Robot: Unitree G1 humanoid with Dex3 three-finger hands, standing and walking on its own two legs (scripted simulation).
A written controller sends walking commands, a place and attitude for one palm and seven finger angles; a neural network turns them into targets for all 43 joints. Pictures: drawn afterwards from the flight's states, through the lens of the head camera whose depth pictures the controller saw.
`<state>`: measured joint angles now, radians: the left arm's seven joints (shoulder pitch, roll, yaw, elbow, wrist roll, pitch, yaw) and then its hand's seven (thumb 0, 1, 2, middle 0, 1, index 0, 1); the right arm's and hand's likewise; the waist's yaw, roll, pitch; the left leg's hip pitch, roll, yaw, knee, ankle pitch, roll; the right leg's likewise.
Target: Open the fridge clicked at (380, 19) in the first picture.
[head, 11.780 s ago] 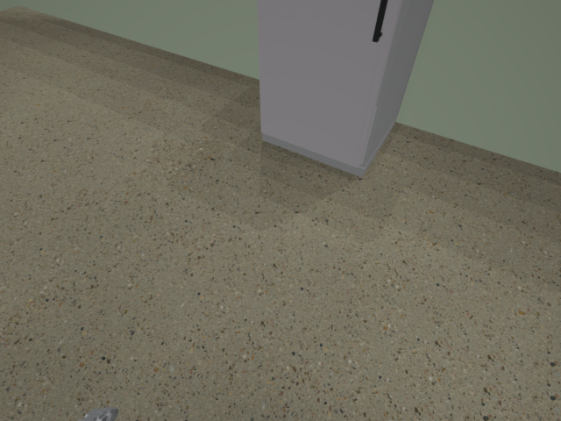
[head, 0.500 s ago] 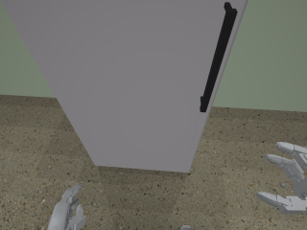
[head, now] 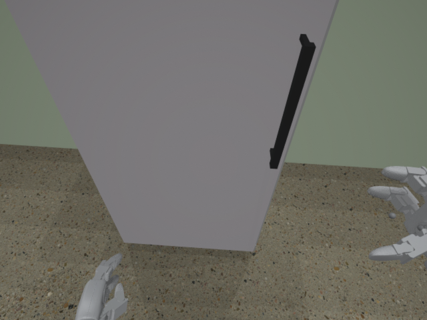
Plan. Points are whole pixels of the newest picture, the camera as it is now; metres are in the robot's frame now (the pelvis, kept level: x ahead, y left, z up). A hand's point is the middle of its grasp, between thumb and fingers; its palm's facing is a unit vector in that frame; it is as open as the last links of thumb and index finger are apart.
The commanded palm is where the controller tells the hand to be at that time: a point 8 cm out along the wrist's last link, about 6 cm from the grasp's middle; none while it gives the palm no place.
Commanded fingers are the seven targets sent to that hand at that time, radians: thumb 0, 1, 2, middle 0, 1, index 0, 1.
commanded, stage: raise the hand to about handle height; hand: right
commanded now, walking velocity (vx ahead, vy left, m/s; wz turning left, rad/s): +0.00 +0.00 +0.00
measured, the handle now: (286, 111) +0.52 -0.14 +0.14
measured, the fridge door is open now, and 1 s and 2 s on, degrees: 0 0 0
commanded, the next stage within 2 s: move the hooked fingers beside the handle in 0.58 s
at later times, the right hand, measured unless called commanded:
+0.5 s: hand (376, 199) +0.29 -0.25 +0.14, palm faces +0.10 +0.99 -0.04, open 14.0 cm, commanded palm +0.25 -0.30 +0.15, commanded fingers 0.00 0.50 -0.30 0.30 1.20 0.30 1.20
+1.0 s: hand (363, 188) +0.31 -0.24 +0.14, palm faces +0.07 +1.00 -0.01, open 14.0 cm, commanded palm +0.29 -0.29 +0.14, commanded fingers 0.00 0.50 -0.30 0.30 1.20 0.30 1.20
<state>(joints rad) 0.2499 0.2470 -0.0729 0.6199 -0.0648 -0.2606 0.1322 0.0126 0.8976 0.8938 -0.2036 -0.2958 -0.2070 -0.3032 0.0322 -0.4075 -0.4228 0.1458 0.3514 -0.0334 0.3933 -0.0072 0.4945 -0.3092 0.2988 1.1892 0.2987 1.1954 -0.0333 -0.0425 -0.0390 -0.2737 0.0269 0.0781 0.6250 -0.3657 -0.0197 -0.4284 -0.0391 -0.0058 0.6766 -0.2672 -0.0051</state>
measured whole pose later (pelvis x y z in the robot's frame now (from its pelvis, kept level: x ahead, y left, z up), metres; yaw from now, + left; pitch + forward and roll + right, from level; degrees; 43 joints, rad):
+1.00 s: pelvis +0.01 +0.01 +0.00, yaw +1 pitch +1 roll +1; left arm 0.24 0.26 -0.05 0.63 -0.07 -0.22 0.13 0.01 0.90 0.89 -0.20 -0.30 -0.21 -0.30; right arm -0.12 -0.39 -0.40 0.28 0.32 -0.01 0.37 -0.01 0.51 -0.30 0.30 1.20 0.30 1.20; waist -0.02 -0.04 -0.04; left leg -0.25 0.02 0.07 0.59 -0.36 0.00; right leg -0.38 -0.05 -0.01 0.62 -0.25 0.01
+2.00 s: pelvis +0.01 +0.01 +0.00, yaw +2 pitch +5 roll +1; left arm 0.30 0.26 -0.03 0.66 -0.06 -0.08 0.10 0.01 0.90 0.89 -0.20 -0.30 -0.21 -0.30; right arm -0.52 -0.38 -0.33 0.69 0.20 -0.10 0.23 -0.01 0.50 -0.30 0.30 1.20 0.30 1.20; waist 0.04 -0.03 -0.05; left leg -0.35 0.01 0.05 0.64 -0.37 0.00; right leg -0.47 -0.06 -0.03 0.66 -0.27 0.01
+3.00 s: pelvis +0.01 +0.00 -0.01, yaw +2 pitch +7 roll +2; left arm 0.32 0.26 -0.03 0.64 -0.05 -0.03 0.07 0.01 0.90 0.89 -0.20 -0.30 -0.21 -0.30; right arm -0.64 -0.40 -0.35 0.85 0.18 -0.17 0.22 -0.01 0.51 -0.30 0.30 1.20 0.30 1.20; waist 0.06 -0.02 -0.07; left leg -0.43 0.01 0.04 0.69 -0.39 -0.01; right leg -0.56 -0.06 -0.03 0.72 -0.29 0.00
